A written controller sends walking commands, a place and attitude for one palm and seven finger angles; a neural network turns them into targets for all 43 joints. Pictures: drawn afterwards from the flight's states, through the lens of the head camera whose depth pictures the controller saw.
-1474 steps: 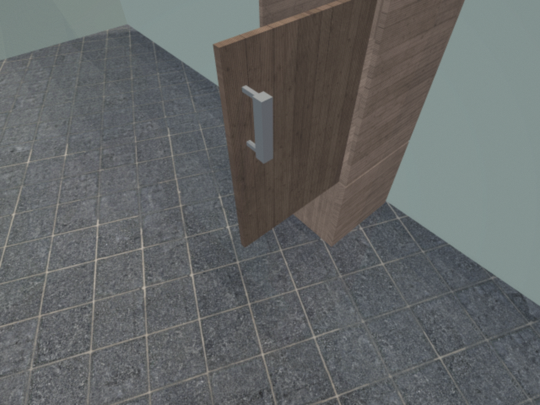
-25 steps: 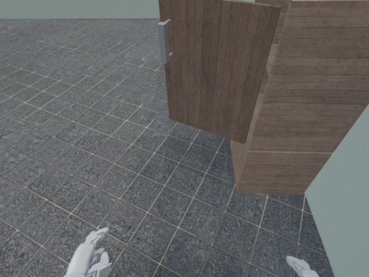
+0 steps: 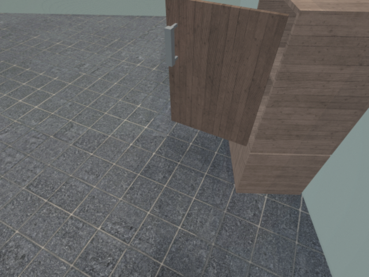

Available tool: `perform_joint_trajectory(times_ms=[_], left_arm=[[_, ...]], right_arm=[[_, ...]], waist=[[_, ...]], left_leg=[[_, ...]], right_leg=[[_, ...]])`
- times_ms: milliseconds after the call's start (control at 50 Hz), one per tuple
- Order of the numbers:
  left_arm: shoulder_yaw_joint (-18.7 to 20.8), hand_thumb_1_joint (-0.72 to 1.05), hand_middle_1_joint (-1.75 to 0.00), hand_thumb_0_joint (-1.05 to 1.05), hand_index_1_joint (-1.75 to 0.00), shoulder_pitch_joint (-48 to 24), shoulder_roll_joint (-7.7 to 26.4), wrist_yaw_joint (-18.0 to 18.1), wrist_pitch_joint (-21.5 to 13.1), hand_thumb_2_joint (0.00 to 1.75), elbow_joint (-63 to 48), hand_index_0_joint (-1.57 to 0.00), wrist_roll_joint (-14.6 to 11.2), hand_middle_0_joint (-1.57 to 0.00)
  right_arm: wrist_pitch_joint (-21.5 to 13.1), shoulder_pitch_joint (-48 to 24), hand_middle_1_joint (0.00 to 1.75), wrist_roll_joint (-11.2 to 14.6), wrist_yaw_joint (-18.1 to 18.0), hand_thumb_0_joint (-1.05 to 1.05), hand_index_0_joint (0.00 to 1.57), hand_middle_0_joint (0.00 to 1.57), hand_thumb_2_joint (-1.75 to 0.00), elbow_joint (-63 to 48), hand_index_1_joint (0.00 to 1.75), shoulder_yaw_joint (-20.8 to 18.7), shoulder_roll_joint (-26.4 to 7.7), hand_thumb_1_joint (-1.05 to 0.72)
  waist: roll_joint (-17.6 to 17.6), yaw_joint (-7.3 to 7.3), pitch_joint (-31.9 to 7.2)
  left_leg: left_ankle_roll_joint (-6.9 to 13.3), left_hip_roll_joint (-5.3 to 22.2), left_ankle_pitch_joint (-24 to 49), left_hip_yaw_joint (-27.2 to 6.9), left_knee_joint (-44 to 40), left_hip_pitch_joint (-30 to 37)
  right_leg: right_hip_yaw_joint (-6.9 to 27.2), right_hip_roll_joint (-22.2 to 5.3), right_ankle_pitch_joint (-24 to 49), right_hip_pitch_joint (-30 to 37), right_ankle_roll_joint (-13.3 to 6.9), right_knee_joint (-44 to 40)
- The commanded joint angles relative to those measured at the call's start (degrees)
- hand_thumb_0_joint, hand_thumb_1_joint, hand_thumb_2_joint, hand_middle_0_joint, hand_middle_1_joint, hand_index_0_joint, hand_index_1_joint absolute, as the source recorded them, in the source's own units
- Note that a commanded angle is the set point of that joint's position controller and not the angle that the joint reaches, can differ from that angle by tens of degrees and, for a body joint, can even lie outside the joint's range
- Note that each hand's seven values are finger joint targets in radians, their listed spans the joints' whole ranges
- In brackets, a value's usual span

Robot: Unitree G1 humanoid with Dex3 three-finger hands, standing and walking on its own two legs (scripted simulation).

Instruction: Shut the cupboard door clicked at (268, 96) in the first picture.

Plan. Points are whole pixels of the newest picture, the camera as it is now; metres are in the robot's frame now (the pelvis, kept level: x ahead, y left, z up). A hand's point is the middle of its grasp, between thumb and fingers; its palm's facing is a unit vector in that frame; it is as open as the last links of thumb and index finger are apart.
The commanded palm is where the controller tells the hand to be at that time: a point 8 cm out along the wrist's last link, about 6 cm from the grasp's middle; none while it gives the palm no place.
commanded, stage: let the arm hang, fingers relaxed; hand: left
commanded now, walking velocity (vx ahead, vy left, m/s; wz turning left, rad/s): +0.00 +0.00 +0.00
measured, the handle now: (172, 44) +0.89 +0.10 +0.09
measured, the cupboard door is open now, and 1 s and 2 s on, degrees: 66 66 66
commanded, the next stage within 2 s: look to check the result in 0.42 s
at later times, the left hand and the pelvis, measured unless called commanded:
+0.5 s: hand out of the picture -0.04 +0.16 -0.18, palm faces +0.01 -0.99 -0.16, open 7.4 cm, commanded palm none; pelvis +0.00 +0.00 +0.00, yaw -1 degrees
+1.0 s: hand out of the picture -0.04 +0.15 -0.18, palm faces +0.01 -0.99 -0.16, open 7.4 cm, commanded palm none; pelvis +0.00 +0.00 +0.00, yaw -1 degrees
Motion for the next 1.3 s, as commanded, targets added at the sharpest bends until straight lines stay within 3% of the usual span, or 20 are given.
perform_joint_trajectory(times_ms=[0,180,300,360,900,1140,1220,1280], left_arm=[[0.85,0.90,-0.30,0.00,-0.30,3.33,4.22,0.36,-1.28,0.90,-0.05,-0.20,-0.15,-0.20],[0.84,0.90,-0.30,0.00,-0.30,5.04,1.80,0.81,-1.00,0.90,1.97,-0.20,-0.09,-0.20],[0.96,0.90,-0.30,0.00,-0.30,5.72,1.33,1.01,-1.42,0.90,2.22,-0.20,-0.04,-0.20],[0.87,0.90,-0.30,0.00,-0.30,5.48,0.54,1.11,-1.50,0.90,2.27,-0.20,-0.08,-0.20],[0.76,0.90,-0.30,0.00,-0.30,5.24,1.03,1.31,-2.03,0.90,2.36,-0.20,-0.07,-0.20],[0.71,0.90,-0.30,0.00,-0.30,4.26,0.83,1.30,-2.04,0.90,2.24,-0.20,-0.15,-0.20],[2.05,0.90,-0.30,0.00,-0.30,3.58,2.48,1.51,-1.58,0.90,0.71,-0.20,-0.06,-0.20],[3.35,0.90,-0.30,0.00,-0.30,2.05,4.22,1.51,-1.04,0.90,-1.28,-0.20,0.06,-0.20]], right_arm=[[-1.03,2.91,0.30,0.23,-0.23,0.00,0.20,0.20,-0.90,-0.48,0.30,-0.93,-5.59,-0.90],[-0.83,5.22,0.30,0.08,-0.52,0.00,0.20,0.20,-0.90,1.90,0.30,-1.02,-3.04,-0.90],[-1.03,6.14,0.30,0.21,-0.56,0.00,0.20,0.20,-0.90,2.27,0.30,-1.15,-1.99,-0.90],[-0.92,6.29,0.30,0.10,-0.58,0.00,0.20,0.20,-0.90,2.48,0.30,-1.17,-1.35,-0.90],[-0.82,5.63,0.30,0.32,-0.46,0.00,0.20,0.20,-0.90,2.45,0.30,-1.19,-1.81,-0.90],[-0.92,5.21,0.30,0.10,-0.52,0.00,0.20,0.20,-0.90,2.56,0.30,-1.14,-1.67,-0.90],[-0.39,3.96,0.30,0.10,-0.21,0.00,0.20,0.20,-0.90,1.20,0.30,-1.68,-2.32,-0.90],[0.22,2.84,0.30,0.01,0.13,0.00,0.20,0.20,-0.90,-0.41,0.30,-2.34,-2.71,-0.90]], waist=[[-0.87,-0.19,2.98],[0.68,-0.30,5.97],[-0.32,-0.28,4.46],[-0.50,-0.60,5.68],[-1.47,-0.81,5.01],[0.02,-0.86,4.69],[-1.37,-0.50,4.40],[-3.74,-0.48,4.15]], left_leg=[[-0.18,5.54,-3.86,-7.55,-6.74,3.16],[-0.28,4.96,-9.16,-7.48,-8.82,1.09],[-0.07,4.69,-5.06,-6.59,-7.10,2.40],[-0.18,4.59,-5.35,-6.21,-6.63,2.31],[-0.18,5.02,-1.48,-5.71,-4.37,3.89],[-0.39,5.04,-0.99,-5.44,-4.36,4.09],[-0.19,4.43,2.11,-5.81,-0.15,0.15],[-0.51,2.80,1.27,-5.05,5.49,-3.48]], right_leg=[[4.74,-4.24,0.00,-7.27,-2.07,-5.93],[4.81,-3.71,-1.27,-8.56,-1.81,-5.16],[4.76,-4.01,0.66,-8.20,-1.94,-5.46],[5.22,-4.05,0.11,-9.34,-2.00,-5.97],[5.99,-4.28,1.39,-9.49,-2.18,-7.13],[5.98,-4.33,2.50,-8.45,-2.18,-7.25],[4.24,-5.92,3.02,-7.21,-2.30,-3.63],[4.37,-8.76,0.58,-7.71,-3.85,-2.79]])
